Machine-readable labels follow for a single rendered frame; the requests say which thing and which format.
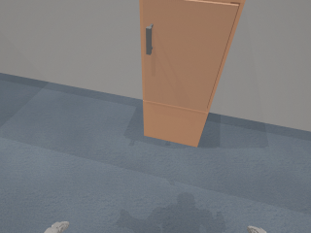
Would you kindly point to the robot left hand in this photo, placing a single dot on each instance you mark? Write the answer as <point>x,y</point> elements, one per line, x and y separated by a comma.
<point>58,227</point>

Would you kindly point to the handle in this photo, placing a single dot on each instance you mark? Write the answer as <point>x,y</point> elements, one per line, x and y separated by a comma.
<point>149,46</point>

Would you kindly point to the cupboard door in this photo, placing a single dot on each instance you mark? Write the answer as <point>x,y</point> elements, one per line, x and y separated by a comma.
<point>189,38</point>

